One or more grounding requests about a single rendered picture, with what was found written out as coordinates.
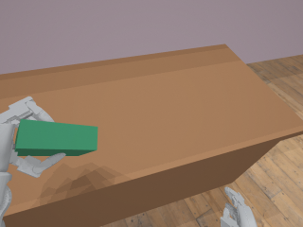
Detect robot left forearm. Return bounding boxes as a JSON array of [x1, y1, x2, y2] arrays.
[[0, 172, 12, 227]]

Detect robot right hand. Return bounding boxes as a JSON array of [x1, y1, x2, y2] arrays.
[[220, 186, 258, 227]]

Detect sponge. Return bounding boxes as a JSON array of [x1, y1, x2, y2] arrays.
[[15, 119, 98, 156]]

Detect robot left hand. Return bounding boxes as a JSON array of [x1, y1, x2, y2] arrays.
[[0, 96, 66, 178]]

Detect table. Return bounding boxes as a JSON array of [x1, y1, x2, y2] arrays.
[[0, 44, 303, 227]]

